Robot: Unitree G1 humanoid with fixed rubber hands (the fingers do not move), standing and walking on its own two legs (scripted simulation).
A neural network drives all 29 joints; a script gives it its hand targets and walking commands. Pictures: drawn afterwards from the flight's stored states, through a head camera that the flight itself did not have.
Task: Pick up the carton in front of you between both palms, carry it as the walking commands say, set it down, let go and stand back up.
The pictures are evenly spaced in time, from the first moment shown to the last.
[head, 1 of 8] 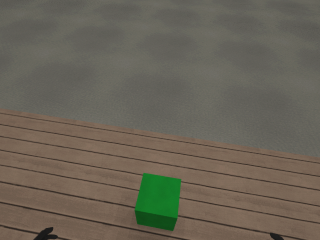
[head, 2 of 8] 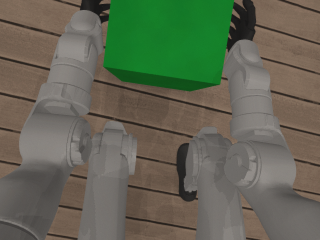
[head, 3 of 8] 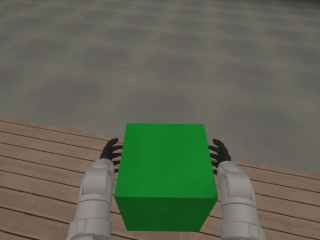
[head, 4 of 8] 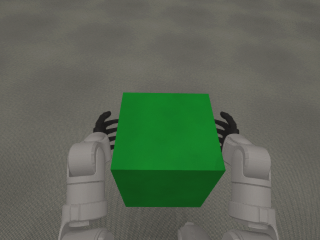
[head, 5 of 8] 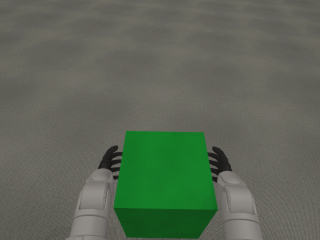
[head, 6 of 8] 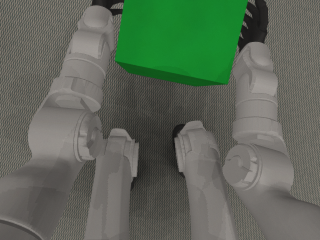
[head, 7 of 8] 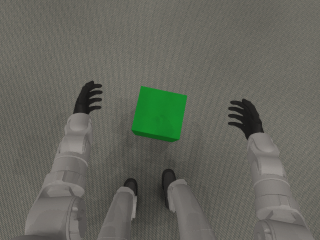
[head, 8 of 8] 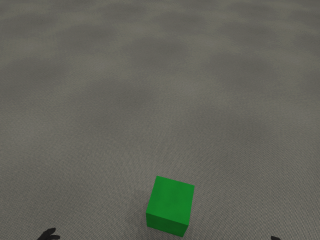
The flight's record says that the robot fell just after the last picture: no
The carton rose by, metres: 0.69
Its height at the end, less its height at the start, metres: -0.05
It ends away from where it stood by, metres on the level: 2.54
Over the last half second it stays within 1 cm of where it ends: yes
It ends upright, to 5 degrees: yes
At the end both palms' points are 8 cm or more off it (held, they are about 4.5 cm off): yes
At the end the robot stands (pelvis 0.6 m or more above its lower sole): yes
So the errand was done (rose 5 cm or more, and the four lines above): yes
